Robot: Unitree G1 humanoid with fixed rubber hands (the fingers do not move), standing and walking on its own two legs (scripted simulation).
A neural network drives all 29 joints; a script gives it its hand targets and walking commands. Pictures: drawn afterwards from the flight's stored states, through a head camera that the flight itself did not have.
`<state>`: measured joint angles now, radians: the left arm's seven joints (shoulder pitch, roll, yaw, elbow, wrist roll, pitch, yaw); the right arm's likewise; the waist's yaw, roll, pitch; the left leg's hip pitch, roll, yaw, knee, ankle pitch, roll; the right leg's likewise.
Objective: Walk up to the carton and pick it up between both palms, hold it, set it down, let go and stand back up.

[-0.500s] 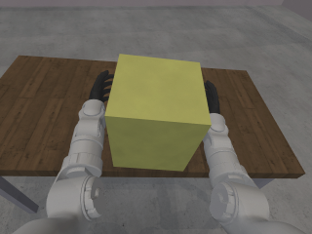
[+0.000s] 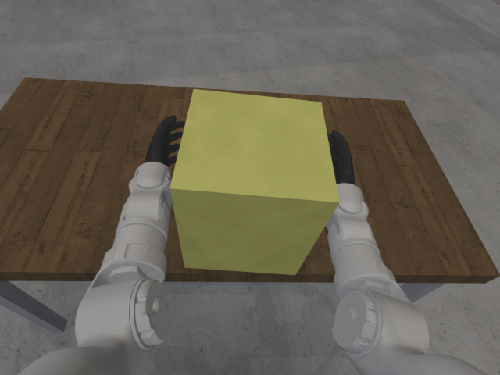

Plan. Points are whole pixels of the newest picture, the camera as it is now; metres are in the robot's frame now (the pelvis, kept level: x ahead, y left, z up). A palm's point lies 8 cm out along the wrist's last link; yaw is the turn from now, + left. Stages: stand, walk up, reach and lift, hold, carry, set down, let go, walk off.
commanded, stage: set down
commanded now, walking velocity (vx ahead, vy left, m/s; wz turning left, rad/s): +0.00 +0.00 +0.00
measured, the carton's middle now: (248, 189) +0.40 +0.01 +0.05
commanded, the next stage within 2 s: none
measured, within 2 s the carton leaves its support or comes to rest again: rests again in 0.76 s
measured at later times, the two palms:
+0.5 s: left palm (163, 169) +0.42 +0.16 +0.06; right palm (334, 183) +0.41 -0.14 +0.06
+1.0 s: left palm (165, 178) +0.42 +0.16 +0.04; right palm (332, 191) +0.41 -0.14 +0.04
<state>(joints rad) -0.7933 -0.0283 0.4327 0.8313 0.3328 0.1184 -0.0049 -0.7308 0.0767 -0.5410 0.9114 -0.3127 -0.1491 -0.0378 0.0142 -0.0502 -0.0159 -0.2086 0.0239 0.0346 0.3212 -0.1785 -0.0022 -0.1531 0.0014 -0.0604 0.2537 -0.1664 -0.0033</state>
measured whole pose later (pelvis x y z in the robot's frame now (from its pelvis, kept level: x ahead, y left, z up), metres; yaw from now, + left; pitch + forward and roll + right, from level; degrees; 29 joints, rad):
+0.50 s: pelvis +0.01 +0.00 +0.00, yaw +0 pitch +9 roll -1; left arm -0.82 -0.02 0.47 0.95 0.34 0.01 0.00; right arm -0.75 0.09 -0.62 0.93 -0.41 -0.20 -0.03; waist 0.02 -0.04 -0.05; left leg -0.31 0.03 0.05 0.32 -0.17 0.00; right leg -0.26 0.00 -0.06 0.27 -0.17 0.00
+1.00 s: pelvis +0.00 +0.00 +0.00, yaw -1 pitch +13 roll -1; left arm -0.83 0.00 0.49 1.07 0.35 -0.13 0.03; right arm -0.75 0.08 -0.65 1.00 -0.45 -0.30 -0.04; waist 0.02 -0.03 -0.07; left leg -0.39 0.03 0.06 0.32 -0.16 0.00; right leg -0.34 0.00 -0.07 0.27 -0.15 -0.01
